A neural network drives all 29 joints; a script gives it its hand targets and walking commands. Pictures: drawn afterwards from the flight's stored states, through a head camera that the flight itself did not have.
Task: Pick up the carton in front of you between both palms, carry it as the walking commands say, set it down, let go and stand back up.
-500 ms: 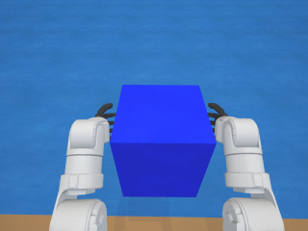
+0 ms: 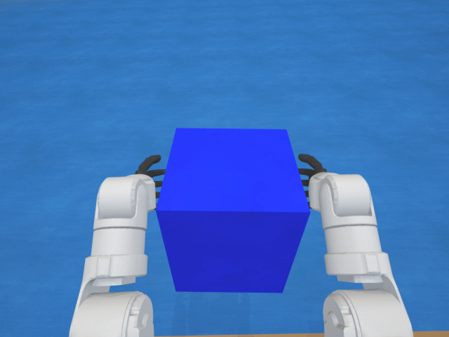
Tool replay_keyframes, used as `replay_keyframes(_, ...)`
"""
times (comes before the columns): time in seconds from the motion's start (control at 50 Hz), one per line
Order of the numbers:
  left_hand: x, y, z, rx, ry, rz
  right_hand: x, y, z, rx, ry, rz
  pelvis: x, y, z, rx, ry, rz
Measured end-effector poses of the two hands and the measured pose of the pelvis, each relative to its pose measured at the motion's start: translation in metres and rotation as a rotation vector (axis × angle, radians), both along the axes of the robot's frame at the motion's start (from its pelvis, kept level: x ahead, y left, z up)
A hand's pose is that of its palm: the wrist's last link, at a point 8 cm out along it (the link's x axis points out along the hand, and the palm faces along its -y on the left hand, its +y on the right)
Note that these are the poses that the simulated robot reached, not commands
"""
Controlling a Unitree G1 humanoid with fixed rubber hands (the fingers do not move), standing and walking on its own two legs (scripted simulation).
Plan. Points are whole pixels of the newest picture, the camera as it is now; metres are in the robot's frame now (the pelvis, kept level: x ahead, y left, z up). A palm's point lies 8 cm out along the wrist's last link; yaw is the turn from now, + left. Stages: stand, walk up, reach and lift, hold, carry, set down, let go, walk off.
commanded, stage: carry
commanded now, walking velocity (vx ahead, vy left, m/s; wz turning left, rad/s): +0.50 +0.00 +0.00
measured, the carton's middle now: (230, 211) +0.35 +0.00 +0.06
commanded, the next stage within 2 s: none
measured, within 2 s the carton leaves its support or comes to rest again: neither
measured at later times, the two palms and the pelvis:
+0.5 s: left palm (157, 133) +0.57 +0.16 +0.10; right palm (281, 128) +0.56 -0.14 +0.10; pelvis +0.21 +0.02 -0.01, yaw -1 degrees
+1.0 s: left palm (187, 82) +0.87 +0.11 +0.09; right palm (279, 82) +0.86 -0.19 +0.08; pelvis +0.52 -0.02 -0.05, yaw +1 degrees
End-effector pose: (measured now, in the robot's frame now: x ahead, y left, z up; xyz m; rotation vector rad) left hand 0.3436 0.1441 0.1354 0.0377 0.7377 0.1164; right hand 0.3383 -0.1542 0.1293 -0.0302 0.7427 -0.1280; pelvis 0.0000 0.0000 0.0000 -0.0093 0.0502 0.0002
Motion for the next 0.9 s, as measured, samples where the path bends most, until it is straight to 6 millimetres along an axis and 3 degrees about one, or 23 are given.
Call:
replay_keyframes(0.06,0.02,-0.011,-0.005,0.008,-0.001,0.003,0.022,-0.011,-0.006,0.008,-0.001,0.004,0.018,-0.009,-0.005,-0.01,0.005,0.005)
replay_keyframes(0.16,0.042,-0.014,-0.019,0.014,0.037,0.017,0.057,-0.014,-0.013,0.015,0.037,0.017,0.045,-0.017,0.002,0.016,0.014,-0.006)
replay_keyframes(0.26,0.083,-0.008,-0.008,0.007,0.0,0.036,0.101,-0.008,-0.004,0.028,0.001,0.021,0.081,-0.015,0.009,0.021,0.025,-0.014)
replay_keyframes(0.38,0.151,0.007,-0.01,-0.015,-0.017,0.043,0.165,0.006,-0.006,0.037,-0.017,0.001,0.145,-0.001,0.005,0.01,0.035,-0.023)
replay_keyframes(0.48,0.217,0.019,-0.033,-0.047,-0.019,0.005,0.218,0.019,-0.021,-0.004,-0.02,-0.031,0.203,0.017,-0.014,0.012,0.023,-0.027)
replay_keyframes(0.56,0.254,0.018,-0.048,-0.049,0.042,-0.027,0.243,0.018,-0.038,-0.011,0.041,-0.059,0.238,0.026,-0.008,-0.001,0.026,-0.022)
replay_keyframes(0.62,0.284,0.016,-0.046,-0.051,0.037,-0.038,0.268,0.016,-0.036,-0.005,0.035,-0.078,0.263,0.03,-0.001,-0.006,0.035,-0.024)
replay_keyframes(0.8,0.384,0.004,-0.019,-0.067,-0.075,-0.026,0.371,0.004,-0.007,0.016,-0.078,-0.092,0.361,0.023,0.002,0.01,0.047,-0.015)
replay_keyframes(0.9,0.451,-0.013,-0.023,-0.055,-0.076,-0.025,0.438,-0.013,-0.015,0.012,-0.078,-0.077,0.434,0.006,-0.015,0.039,0.033,-0.005)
